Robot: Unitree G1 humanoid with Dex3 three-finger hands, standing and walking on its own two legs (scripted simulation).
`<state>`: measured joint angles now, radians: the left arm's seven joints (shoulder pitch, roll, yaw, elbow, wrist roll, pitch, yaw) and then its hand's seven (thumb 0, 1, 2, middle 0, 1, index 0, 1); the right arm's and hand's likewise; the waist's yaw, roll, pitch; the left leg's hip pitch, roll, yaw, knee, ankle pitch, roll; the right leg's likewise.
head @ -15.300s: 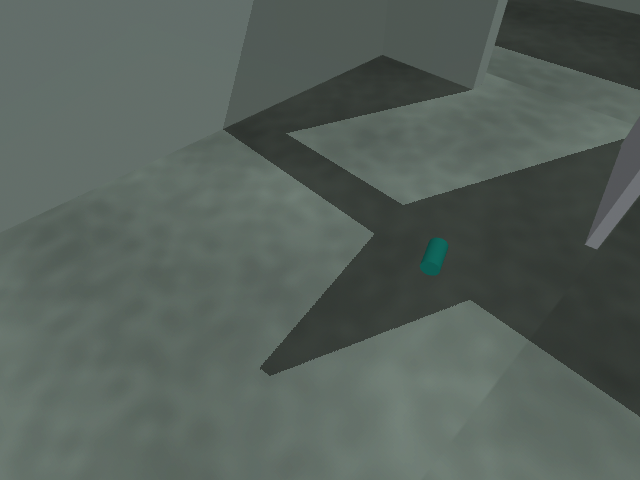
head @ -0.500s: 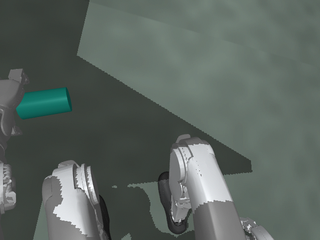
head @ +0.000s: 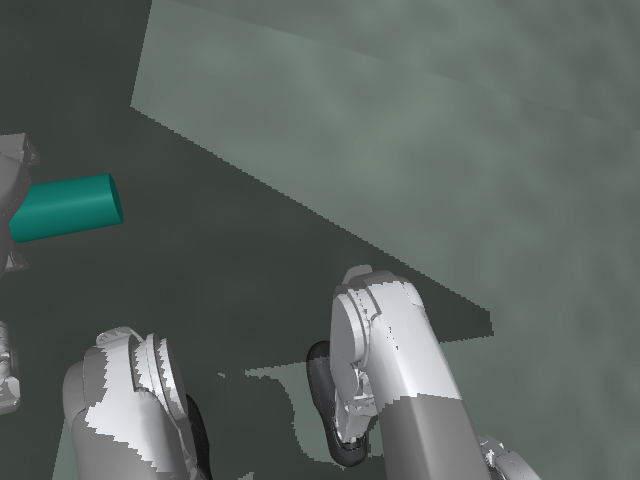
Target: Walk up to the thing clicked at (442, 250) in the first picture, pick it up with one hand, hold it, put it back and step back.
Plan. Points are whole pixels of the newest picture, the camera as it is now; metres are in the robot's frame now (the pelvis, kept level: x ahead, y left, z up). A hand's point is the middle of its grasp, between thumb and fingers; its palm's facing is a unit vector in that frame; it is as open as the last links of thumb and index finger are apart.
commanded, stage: rise first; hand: left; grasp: from above
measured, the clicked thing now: (66, 207) +0.51 +0.26 -0.29
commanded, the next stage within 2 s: approach in 1.08 s
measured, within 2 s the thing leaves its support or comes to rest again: neither
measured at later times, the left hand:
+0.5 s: hand out of the picture +0.47 +0.30 -0.17, palm faces -0.47 -0.04 -0.88, open 14.1 cm
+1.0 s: hand (0, 219) +0.47 +0.29 -0.17, palm faces -0.48 -0.04 -0.87, open 14.1 cm
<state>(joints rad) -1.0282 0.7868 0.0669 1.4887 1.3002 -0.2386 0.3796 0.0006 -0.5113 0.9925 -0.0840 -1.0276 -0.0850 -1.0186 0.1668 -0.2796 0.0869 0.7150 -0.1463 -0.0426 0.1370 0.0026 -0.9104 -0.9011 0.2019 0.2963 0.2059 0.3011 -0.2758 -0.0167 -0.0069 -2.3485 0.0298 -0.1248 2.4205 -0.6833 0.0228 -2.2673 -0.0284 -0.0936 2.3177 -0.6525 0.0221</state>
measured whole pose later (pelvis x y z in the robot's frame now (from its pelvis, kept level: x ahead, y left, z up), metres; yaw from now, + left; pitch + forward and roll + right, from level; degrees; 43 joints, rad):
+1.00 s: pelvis +0.00 +0.00 +0.01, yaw +0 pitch +34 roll -9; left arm -1.02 0.78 0.05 1.47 1.29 -0.24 0.35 0.00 -0.52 1.01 -0.10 -1.01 -0.09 -1.01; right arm 0.19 -0.28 0.09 0.71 -0.14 -0.05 0.14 0.00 -0.91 -0.90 0.20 0.30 0.21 0.30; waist -0.27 -0.01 -0.02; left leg -2.34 0.03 -0.12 2.40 -0.67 0.02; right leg -2.26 -0.03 -0.09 2.30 -0.64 0.02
